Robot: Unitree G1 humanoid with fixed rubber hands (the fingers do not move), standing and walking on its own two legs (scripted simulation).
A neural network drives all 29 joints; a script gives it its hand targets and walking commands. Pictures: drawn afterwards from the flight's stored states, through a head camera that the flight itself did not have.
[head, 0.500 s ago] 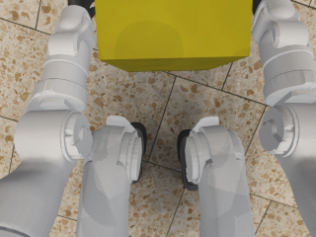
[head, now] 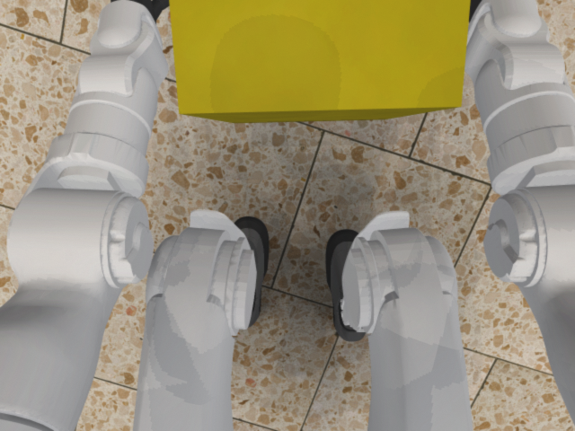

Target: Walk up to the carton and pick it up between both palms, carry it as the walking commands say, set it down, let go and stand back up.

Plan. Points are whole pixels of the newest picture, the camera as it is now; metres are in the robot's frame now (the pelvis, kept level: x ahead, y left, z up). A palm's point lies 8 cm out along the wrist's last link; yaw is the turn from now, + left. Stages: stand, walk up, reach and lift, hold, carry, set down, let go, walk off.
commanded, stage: set down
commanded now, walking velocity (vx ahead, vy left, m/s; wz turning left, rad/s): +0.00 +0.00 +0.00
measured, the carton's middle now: (311, 27) +0.53 -0.01 -0.23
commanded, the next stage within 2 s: let go in 1.56 s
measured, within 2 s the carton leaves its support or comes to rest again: neither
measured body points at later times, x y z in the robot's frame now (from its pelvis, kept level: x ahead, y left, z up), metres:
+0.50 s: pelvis +0.00 +0.00 +0.02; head +0.35 -0.01 +0.30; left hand +0.55 +0.20 -0.11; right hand +0.56 -0.22 -0.11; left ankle +0.12 +0.10 -0.33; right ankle +0.10 -0.09 -0.33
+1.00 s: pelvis +0.02 +0.01 +0.16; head +0.34 +0.00 +0.46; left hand +0.56 +0.21 +0.05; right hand +0.56 -0.23 +0.05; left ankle +0.12 +0.10 -0.33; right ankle +0.10 -0.09 -0.33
